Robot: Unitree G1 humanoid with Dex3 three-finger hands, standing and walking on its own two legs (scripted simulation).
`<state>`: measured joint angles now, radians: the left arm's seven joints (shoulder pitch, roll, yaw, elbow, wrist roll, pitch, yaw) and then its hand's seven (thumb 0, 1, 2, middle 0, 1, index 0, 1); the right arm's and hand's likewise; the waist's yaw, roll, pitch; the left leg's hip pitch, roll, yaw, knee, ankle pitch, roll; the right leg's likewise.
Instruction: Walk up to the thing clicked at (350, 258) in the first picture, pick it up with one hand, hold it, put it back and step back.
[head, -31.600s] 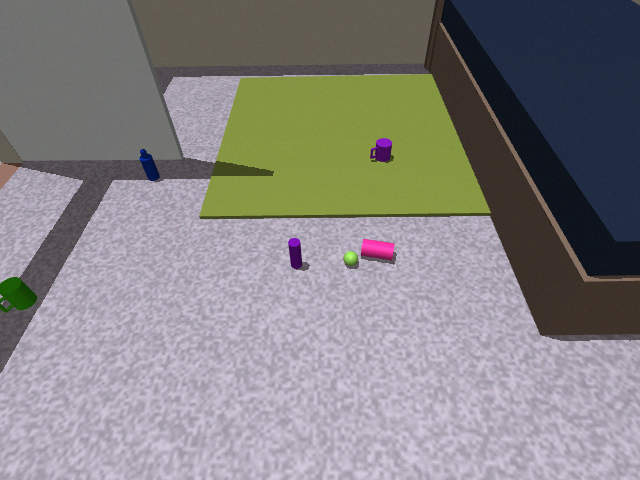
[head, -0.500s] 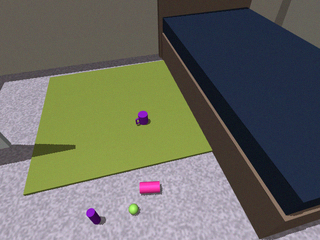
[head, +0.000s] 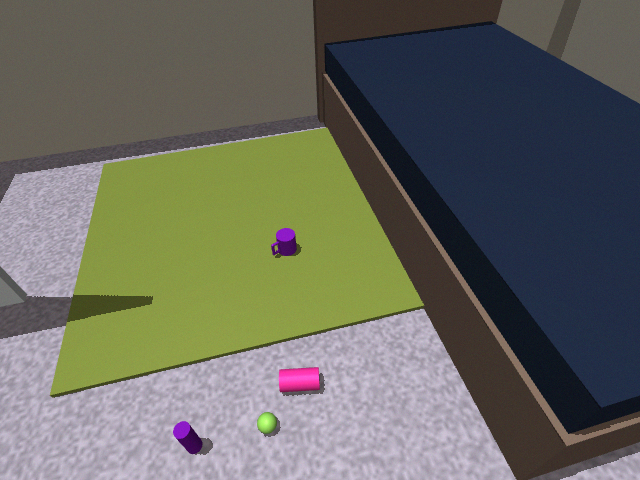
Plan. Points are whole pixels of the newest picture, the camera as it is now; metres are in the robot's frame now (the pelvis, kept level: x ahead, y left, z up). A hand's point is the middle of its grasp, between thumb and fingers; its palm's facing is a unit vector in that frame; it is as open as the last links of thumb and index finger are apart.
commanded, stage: stand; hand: left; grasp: from above
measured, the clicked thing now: (267, 422) +0.47 +0.22 -0.75
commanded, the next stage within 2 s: step back in 1.50 s
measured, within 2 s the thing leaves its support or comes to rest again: neither
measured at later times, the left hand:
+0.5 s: hand out of the picture +0.08 +0.23 -0.16, palm faces +0.02 -0.94 -0.33, open 7.4 cm
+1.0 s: hand out of the picture +0.10 +0.23 -0.15, palm faces +0.01 -0.94 -0.34, open 7.4 cm
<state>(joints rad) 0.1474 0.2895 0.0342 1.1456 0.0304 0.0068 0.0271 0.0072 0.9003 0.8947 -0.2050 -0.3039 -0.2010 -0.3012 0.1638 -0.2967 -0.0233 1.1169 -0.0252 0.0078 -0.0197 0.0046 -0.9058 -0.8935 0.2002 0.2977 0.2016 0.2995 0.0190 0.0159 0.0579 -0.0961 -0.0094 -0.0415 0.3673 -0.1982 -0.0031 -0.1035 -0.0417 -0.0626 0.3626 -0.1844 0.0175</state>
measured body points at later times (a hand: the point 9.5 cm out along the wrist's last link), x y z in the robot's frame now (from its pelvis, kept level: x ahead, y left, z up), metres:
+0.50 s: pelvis +0.01 -0.01 +0.00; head +0.02 -0.02 +0.45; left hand +0.08 +0.28 -0.13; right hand +0.08 -0.30 -0.14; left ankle +0.01 +0.12 -0.75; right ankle +0.01 -0.13 -0.75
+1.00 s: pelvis +0.02 -0.02 +0.00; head +0.03 -0.02 +0.45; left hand +0.10 +0.28 -0.13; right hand +0.09 -0.31 -0.14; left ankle +0.01 +0.12 -0.75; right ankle +0.01 -0.13 -0.75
